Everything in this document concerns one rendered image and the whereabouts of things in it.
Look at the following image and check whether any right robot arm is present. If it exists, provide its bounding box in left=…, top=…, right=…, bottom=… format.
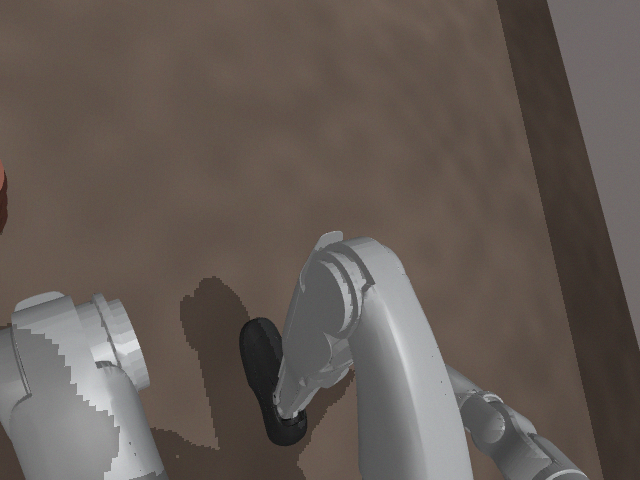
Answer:
left=460, top=391, right=589, bottom=480

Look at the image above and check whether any cup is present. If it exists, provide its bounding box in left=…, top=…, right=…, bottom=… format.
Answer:
left=0, top=160, right=8, bottom=233

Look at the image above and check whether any right robot hand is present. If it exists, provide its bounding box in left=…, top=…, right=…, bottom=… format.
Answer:
left=444, top=363, right=483, bottom=411

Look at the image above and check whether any right robot foot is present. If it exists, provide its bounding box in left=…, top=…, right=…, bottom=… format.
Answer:
left=239, top=318, right=307, bottom=446

